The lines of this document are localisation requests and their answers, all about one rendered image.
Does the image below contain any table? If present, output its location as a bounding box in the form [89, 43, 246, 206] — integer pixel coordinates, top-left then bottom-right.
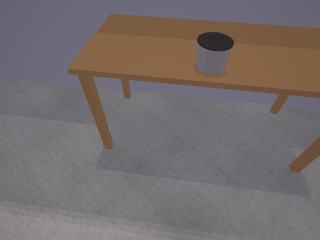
[67, 14, 320, 173]

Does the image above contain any lid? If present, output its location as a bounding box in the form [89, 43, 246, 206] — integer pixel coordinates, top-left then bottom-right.
[197, 32, 234, 52]

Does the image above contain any knob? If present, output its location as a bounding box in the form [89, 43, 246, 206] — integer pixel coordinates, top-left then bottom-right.
[209, 32, 224, 41]

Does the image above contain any pot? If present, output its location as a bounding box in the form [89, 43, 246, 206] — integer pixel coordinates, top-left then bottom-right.
[195, 45, 232, 75]

